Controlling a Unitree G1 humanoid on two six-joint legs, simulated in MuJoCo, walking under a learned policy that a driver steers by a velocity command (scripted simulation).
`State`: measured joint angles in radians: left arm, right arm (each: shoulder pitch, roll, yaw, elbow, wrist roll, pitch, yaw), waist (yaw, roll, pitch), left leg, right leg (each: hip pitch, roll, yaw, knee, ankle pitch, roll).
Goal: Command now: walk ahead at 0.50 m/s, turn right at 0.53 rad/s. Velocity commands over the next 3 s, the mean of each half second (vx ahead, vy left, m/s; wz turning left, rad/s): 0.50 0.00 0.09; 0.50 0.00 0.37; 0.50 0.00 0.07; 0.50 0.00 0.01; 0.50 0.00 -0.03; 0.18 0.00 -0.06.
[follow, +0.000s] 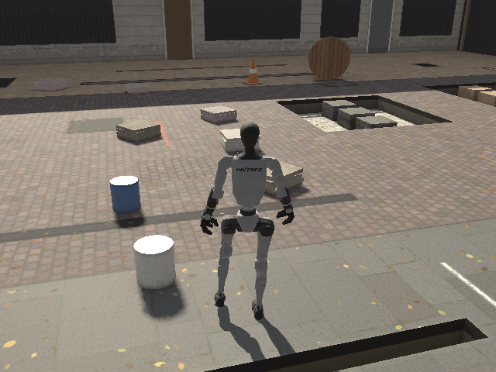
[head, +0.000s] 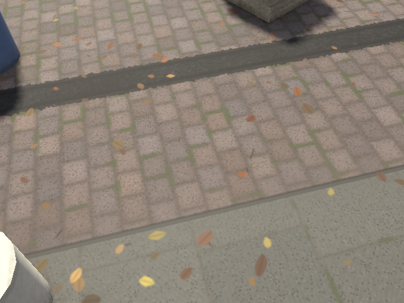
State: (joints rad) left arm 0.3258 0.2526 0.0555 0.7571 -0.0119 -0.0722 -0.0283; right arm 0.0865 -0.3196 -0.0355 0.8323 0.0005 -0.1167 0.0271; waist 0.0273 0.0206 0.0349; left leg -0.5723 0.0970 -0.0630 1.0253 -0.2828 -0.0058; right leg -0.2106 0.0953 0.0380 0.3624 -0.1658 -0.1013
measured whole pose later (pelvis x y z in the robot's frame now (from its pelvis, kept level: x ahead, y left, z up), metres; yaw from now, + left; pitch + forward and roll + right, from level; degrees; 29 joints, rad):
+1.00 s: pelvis +0.61 +0.10 +0.00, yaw +19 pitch +2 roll -1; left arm 0.28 0.26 0.06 0.74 0.01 -0.11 -0.02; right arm 0.27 -0.30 -0.05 0.75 0.01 -0.05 0.00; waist 0.02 0.04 0.00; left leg -0.51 0.02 -0.06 1.11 -0.35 0.02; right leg -0.25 0.06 0.00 0.39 -0.17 -0.05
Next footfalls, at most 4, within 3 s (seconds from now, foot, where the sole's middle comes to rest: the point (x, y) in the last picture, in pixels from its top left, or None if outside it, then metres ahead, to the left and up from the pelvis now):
0.28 left None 0.38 0.16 -0.78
0.82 right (216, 240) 0.70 0.02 -0.78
1.30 left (131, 198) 0.87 0.35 -0.78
1.82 right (173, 131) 1.22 0.22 -0.78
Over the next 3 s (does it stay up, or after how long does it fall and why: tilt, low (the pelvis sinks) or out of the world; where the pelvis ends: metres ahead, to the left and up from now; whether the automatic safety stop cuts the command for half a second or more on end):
stays up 1.51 0.45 -0.01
